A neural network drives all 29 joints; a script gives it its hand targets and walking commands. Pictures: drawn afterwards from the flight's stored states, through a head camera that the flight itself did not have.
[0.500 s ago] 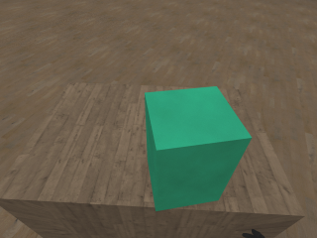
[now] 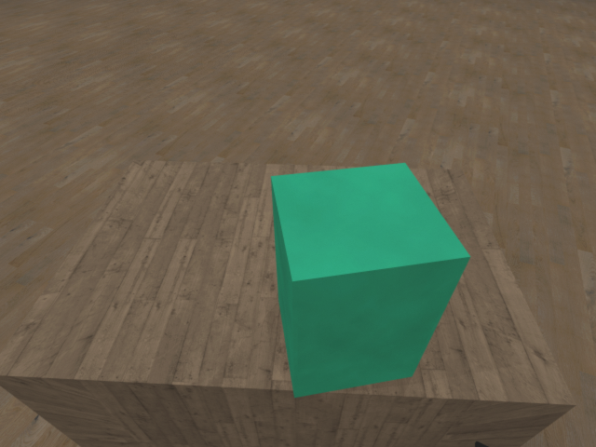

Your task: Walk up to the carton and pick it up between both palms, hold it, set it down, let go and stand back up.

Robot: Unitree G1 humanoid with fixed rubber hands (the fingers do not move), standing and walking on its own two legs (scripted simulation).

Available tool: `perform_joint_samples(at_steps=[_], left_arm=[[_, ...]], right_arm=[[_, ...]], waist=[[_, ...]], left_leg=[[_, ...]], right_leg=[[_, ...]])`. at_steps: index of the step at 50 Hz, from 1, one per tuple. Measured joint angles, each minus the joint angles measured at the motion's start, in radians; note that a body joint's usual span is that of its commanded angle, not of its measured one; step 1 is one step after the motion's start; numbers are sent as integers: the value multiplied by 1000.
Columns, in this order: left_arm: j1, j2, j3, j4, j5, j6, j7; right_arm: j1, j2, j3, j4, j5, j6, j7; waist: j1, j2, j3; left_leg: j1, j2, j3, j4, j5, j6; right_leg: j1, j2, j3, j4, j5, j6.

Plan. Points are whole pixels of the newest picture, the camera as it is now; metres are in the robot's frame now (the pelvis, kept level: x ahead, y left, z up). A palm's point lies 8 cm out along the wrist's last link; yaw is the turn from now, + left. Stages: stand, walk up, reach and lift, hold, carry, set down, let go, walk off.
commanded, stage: stand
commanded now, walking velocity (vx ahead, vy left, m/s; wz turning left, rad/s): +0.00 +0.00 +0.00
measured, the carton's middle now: (347, 284) +0.37 -0.03 +0.03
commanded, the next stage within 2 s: none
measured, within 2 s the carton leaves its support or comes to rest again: neither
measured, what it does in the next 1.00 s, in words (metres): stands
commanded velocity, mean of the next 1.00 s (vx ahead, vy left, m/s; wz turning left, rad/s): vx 0.00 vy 0.00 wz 0.00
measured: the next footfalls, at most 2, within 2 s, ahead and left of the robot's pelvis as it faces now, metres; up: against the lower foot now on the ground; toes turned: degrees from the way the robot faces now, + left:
none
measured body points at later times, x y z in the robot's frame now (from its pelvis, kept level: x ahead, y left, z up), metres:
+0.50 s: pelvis -0.01 +0.00 +0.00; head -0.02 +0.00 +0.45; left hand +0.06 +0.29 -0.11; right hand +0.12 -0.24 -0.12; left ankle +0.00 +0.14 -0.74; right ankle +0.00 -0.11 -0.74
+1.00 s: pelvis -0.02 +0.00 +0.00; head -0.03 +0.00 +0.45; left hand +0.06 +0.29 -0.11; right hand +0.10 -0.24 -0.13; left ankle +0.00 +0.14 -0.74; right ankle +0.00 -0.11 -0.74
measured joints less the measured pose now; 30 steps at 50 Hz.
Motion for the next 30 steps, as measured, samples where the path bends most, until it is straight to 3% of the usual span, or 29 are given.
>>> perform_joint_samples(at_steps=[30], left_arm=[[-25,-1,0,51,0,0,0]], right_arm=[[0,-2,-1,51,0,0,0]], waist=[[0,11,31]], left_leg=[[10,0,0,0,10,0]], right_leg=[[10,0,0,0,10,0]])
